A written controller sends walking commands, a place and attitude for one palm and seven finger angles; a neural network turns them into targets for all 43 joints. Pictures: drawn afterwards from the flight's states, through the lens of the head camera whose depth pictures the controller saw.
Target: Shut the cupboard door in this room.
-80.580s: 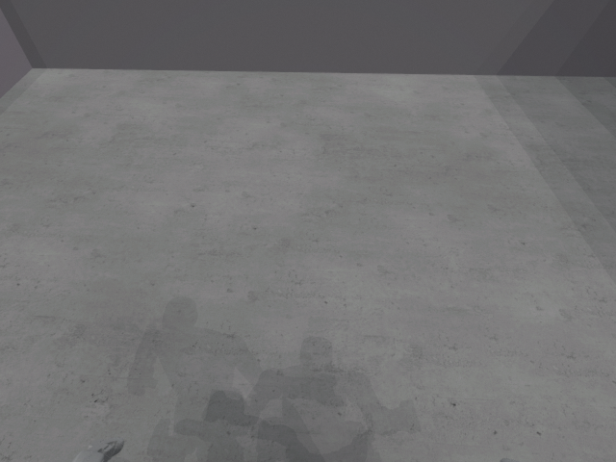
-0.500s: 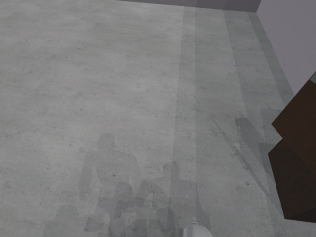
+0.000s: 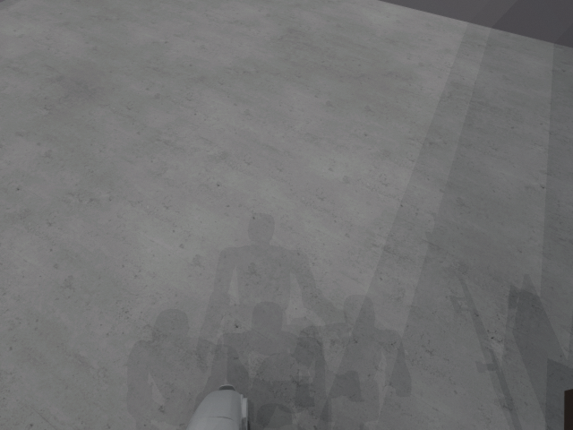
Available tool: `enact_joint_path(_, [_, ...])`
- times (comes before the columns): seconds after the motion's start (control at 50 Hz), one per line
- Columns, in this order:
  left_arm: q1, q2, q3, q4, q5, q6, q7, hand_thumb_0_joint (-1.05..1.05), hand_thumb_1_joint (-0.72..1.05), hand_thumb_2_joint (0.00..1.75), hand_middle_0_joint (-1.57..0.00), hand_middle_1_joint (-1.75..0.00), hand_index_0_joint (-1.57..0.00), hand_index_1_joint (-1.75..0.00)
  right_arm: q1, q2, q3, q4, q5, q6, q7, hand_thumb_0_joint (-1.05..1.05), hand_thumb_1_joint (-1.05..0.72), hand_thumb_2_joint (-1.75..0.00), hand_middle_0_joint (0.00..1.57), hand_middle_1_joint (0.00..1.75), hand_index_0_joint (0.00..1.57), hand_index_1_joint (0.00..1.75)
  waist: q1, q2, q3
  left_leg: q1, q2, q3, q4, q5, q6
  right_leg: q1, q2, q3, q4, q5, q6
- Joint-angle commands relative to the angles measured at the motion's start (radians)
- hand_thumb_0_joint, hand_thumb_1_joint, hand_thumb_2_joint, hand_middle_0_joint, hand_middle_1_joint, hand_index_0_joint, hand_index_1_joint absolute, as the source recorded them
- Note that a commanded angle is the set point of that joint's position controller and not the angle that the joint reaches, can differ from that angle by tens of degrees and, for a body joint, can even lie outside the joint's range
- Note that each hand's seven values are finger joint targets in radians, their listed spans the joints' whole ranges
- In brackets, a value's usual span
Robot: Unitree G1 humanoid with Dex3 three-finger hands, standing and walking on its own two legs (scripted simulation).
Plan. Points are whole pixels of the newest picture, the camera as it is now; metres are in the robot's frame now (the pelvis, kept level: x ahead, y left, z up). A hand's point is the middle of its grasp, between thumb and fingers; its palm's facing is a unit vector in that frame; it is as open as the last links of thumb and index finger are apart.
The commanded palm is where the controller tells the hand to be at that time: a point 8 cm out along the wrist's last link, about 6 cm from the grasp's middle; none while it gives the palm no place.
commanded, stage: turn to face it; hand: left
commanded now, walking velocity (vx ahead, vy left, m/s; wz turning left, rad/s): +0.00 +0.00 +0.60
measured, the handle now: out of the picture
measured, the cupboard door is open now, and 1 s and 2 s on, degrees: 26 26 26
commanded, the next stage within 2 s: none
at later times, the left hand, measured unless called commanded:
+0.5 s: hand (139, 417) +0.15 +0.24 -0.17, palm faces -0.02 -0.97 -0.23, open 7.4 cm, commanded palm none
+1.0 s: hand (185, 346) +0.26 +0.20 -0.18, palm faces -0.34 -0.91 -0.23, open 7.4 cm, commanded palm none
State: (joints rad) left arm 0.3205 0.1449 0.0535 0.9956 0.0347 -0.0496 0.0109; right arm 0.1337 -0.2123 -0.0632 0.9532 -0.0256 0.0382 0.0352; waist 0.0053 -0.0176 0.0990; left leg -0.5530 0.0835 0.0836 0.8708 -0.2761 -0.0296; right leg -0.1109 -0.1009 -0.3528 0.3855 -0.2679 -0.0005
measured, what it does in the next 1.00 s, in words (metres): walks ahead, turning right: left foot, then right foot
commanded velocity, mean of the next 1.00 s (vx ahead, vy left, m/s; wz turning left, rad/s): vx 0.00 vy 0.00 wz -0.52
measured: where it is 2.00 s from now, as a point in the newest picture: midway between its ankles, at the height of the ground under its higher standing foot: outside the picture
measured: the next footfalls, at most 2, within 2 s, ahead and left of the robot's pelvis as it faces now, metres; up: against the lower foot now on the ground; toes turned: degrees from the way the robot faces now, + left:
left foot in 0.12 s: +0.15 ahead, +0.12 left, +0.00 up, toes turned +10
right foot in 0.62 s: +0.11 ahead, -0.09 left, +0.00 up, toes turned -16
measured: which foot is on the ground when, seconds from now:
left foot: up 0.00-0.10, down 0.12-0.64, up 0.66-1.00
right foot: down 0.00-0.12, up 0.14-0.60, down 0.62-1.00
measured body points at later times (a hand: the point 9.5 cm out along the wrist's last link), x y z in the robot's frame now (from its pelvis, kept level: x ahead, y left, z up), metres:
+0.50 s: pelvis +0.09 +0.04 +0.00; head +0.11 +0.05 +0.45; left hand +0.15 +0.29 -0.15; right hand +0.17 -0.19 -0.14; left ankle +0.11 +0.11 -0.74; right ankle +0.08 -0.10 -0.70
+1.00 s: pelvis +0.12 +0.03 -0.01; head +0.17 +0.02 +0.44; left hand +0.28 +0.24 -0.16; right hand +0.11 -0.24 -0.14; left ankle +0.18 +0.16 -0.72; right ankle +0.07 -0.08 -0.74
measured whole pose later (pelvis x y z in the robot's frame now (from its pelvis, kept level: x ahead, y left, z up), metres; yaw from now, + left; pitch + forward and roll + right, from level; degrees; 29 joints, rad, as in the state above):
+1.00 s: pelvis +0.12 +0.03 -0.01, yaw -23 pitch +2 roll +0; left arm 0.21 0.21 0.08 0.91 0.03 0.05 0.00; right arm 0.15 -0.21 -0.05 0.91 -0.01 0.04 -0.03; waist 0.01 -0.02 0.08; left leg -0.37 0.04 0.01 0.71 -0.37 -0.08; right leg -0.27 0.05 0.12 0.52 -0.27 -0.01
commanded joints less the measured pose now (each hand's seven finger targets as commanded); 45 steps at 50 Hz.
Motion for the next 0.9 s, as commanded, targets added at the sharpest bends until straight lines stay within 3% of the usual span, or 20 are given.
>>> enact_joint_path(0.0, [0.076,0.206,0.046,-0.038,-0.002,-0.01,0.013,0.0,0.9,0.9,-0.2,-0.3,-0.2,-0.3,-0.059,-0.014,0.014,-0.109,0.002,-0.029,0.012,0.0,-0.9,-0.9,0.2,0.3,0.2,0.3,0.018,-0.124,-0.084,0.039,-0.017,0.036,-0.178,-0.038,0.024,0.144,-0.306,0.131,0.028,0.706,-0.082])
enact_joint_path(0.04, [0.037,0.236,0.058,-0.063,-0.008,-0.004,0.011,0.0,0.9,0.9,-0.2,-0.3,-0.2,-0.3,0.024,-0.052,0.004,-0.102,-0.002,-0.032,0.006,0.0,-0.9,-0.9,0.2,0.3,0.2,0.3,-0.03,-0.104,-0.133,0.208,-0.065,0.061,-0.271,0.028,0.042,0.099,-0.29,0.082,0.16,0.736,-0.057])
enact_joint_path(0.06, [0.017,0.241,0.061,-0.071,-0.013,0.002,0.01,0.0,0.9,0.9,-0.2,-0.3,-0.2,-0.3,0.113,-0.096,-0.01,-0.08,-0.006,-0.035,0.002,0.0,-0.9,-0.9,0.2,0.3,0.2,0.3,-0.083,-0.056,-0.186,0.388,-0.072,0.058,-0.364,0.153,0.045,0.009,-0.266,0.053,0.31,0.616,-0.026])
enact_joint_path(0.08, [0.026,0.202,0.054,-0.094,-0.021,0.009,0.003,0.0,0.9,0.9,-0.2,-0.3,-0.2,-0.3,0.201,-0.197,-0.032,-0.064,-0.014,-0.044,-0.01,0.0,-0.9,-0.9,0.2,0.3,0.2,0.3,-0.115,0.152,-0.281,0.607,0.102,-0.162,-0.405,0.429,0.112,-0.193,-0.157,0.049,0.538,0.223,0.034])
enact_joint_path(0.1, [0.019,0.143,0.028,-0.123,-0.027,0.018,0.002,0.0,0.9,0.9,-0.2,-0.3,-0.2,-0.3,0.268,-0.283,-0.045,-0.051,-0.007,-0.047,-0.026,0.0,-0.9,-0.9,0.2,0.3,0.2,0.3,-0.13,0.337,-0.335,0.725,0.348,-0.461,-0.434,0.854,0.244,-0.424,-0.012,0.148,0.785,-0.412,0.074])
enact_joint_path(0.12, [-0.01,0.153,0.023,-0.13,-0.023,0.034,0.018,0.0,0.9,0.9,-0.2,-0.3,-0.2,-0.3,0.262,-0.264,-0.03,-0.04,0.004,-0.039,-0.043,0.0,-0.9,-0.9,0.2,0.3,0.2,0.3,-0.121,0.189,-0.344,0.679,0.369,-0.391,-0.444,0.869,0.279,-0.405,-0.023,0.3,0.826,-0.398,0.046])
enact_joint_path(0.14, [-0.001,0.128,0.02,-0.113,-0.018,0.042,0.025,0.0,0.9,0.9,-0.2,-0.3,-0.2,-0.3,0.179,-0.222,-0.016,-0.065,0.002,-0.043,-0.052,0.0,-0.9,-0.9,0.2,0.3,0.2,0.3,-0.079,0.138,-0.271,0.557,0.341,-0.317,-0.493,0.662,0.246,-0.383,-0.039,0.31,0.809,-0.354,0.043])
enact_joint_path(0.18, [0.019,0.108,0.013,-0.055,-0.012,0.059,0.023,0.0,0.9,0.9,-0.2,-0.3,-0.2,-0.3,0.056,-0.155,0.005,-0.086,0.001,-0.049,-0.067,0.0,-0.9,-0.9,0.2,0.3,0.2,0.3,-0.036,0.191,-0.184,0.417,0.268,-0.254,-0.553,0.4,0.188,-0.366,-0.041,0.362,0.767,-0.228,0.047])
enact_joint_path(0.22, [0.06,0.094,0.008,-0.016,-0.009,0.07,0.015,0.0,0.9,0.9,-0.2,-0.3,-0.2,-0.3,0.021,-0.107,0.023,-0.07,0.0,-0.056,-0.073,0.0,-0.9,-0.9,0.2,0.3,0.2,0.3,0.002,0.148,-0.158,0.374,0.209,-0.156,-0.583,0.335,0.157,-0.321,-0.02,0.374,0.691,-0.133,0.042])
enact_joint_path(0.36, [-0.015,0.113,0.038,-0.052,-0.007,0.11,-0.004,0.0,0.9,0.9,-0.2,-0.3,-0.2,-0.3,0.019,-0.13,0.002,-0.044,-0.003,-0.029,-0.072,0.0,-0.9,-0.9,0.2,0.3,0.2,0.3,0.0,0.106,-0.06,0.319,0.265,-0.084,-0.643,0.063,0.175,-0.344,0.031,0.337,0.59,-0.115,0.043])
enact_joint_path(0.42, [-0.052,0.107,0.045,-0.085,-0.004,0.108,-0.013,0.0,0.9,0.9,-0.2,-0.3,-0.2,-0.3,0.039,-0.126,-0.014,-0.04,-0.008,-0.028,-0.07,0.0,-0.9,-0.9,0.2,0.3,0.2,0.3,-0.011,0.138,-0.075,0.369,0.285,-0.049,-0.616,0.106,0.183,-0.35,0.031,0.31,0.514,-0.119,0.042])
enact_joint_path(0.5, [-0.068,0.105,0.045,-0.115,-0.004,0.098,-0.018,0.0,0.9,0.9,-0.2,-0.3,-0.2,-0.3,0.058,-0.149,-0.026,-0.033,-0.007,-0.029,-0.068,0.0,-0.9,-0.9,0.2,0.3,0.2,0.3,-0.018,0.174,-0.106,0.425,0.309,-0.005,-0.524,0.292,0.183,-0.296,0.049,0.277,0.394,-0.121,0.028])
enact_joint_path(0.56, [-0.01,0.12,0.052,-0.108,-0.005,0.088,-0.021,0.0,0.9,0.9,-0.2,-0.3,-0.2,-0.3,0.042,-0.166,-0.032,-0.039,0.001,-0.027,-0.065,0.0,-0.9,-0.9,0.2,0.3,0.2,0.3,0.018,0.135,-0.149,0.4,0.272,0.068,-0.391,0.307,0.122,-0.154,0.069,0.256,0.177,0.056,0.008])
enact_joint_path(0.58, [0.029,0.156,0.059,-0.103,-0.001,0.079,-0.018,0.0,0.9,0.9,-0.2,-0.3,-0.2,-0.3,0.034,-0.155,-0.034,-0.045,0.006,-0.026,-0.061,0.0,-0.9,-0.9,0.2,0.3,0.2,0.3,0.04,0.058,-0.169,0.364,0.222,0.111,-0.282,0.238,0.074,-0.085,0.034,0.324,0.071,0.194,-0.016])
enact_joint_path(0.6, [0.039,0.248,0.073,-0.109,0.012,0.065,-0.007,0.0,0.9,0.9,-0.2,-0.3,-0.2,-0.3,0.039,-0.093,-0.027,-0.073,0.014,-0.022,-0.055,0.0,-0.9,-0.9,0.2,0.3,0.2,0.3,0.047,-0.205,-0.16,0.184,0.089,0.173,-0.095,-0.053,0.006,-0.005,-0.162,0.626,-0.043,0.412,-0.097])
enact_joint_path(0.62, [0.067,0.303,0.078,-0.097,0.001,0.062,-0.001,0.0,0.9,0.9,-0.2,-0.3,-0.2,-0.3,-0.013,-0.072,-0.012,-0.107,0.011,-0.012,-0.053,0.0,-0.9,-0.9,0.2,0.3,0.2,0.3,0.08,-0.259,-0.12,0.022,-0.028,0.092,0.118,-0.366,-0.021,0.013,-0.279,0.768,-0.063,0.639,-0.216])
enact_joint_path(0.64, [0.064,0.308,0.077,-0.098,-0.006,0.064,0.008,0.0,0.9,0.9,-0.2,-0.3,-0.2,-0.3,-0.005,-0.077,-0.011,-0.106,0.013,-0.002,-0.057,0.0,-0.9,-0.9,0.2,0.3,0.2,0.3,0.066,-0.181,-0.125,-0.016,-0.013,-0.024,0.24,-0.332,-0.016,0.006,-0.287,0.753,-0.065,0.545,-0.254])
enact_joint_path(0.68, [-0.024,0.254,0.073,-0.119,-0.008,0.063,0.022,0.0,0.9,0.9,-0.2,-0.3,-0.2,-0.3,-0.004,-0.083,-0.013,-0.099,0.009,-0.003,-0.06,0.0,-0.9,-0.9,0.2,0.3,0.2,0.3,0.024,-0.18,-0.127,-0.122,-0.003,-0.089,0.307,-0.213,-0.033,0.083,-0.194,0.709,-0.031,0.554,-0.218])
enact_joint_path(0.74, [-0.066,0.226,0.062,-0.14,-0.014,0.058,0.019,0.0,0.9,0.9,-0.2,-0.3,-0.2,-0.3,0.028,-0.087,-0.011,-0.081,0.009,-0.007,-0.057,0.0,-0.9,-0.9,0.2,0.3,0.2,0.3,0.006,-0.07,-0.182,-0.044,0.001,-0.086,0.246,-0.12,-0.056,0.081,-0.137,0.598,-0.001,0.578,-0.185])
enact_joint_path(0.88, [-0.071,0.268,0.075,-0.143,-0.005,0.069,0.005,0.0,0.9,0.9,-0.2,-0.3,-0.2,-0.3,0.007,-0.08,-0.007,-0.113,0.015,-0.011,-0.063,0.0,-0.9,-0.9,0.2,0.3,0.2,0.3,0.021,-0.11,-0.137,0.066,-0.038,-0.065,-0.023,-0.145,-0.062,0.003,-0.112,0.672,0.005,0.507,-0.203])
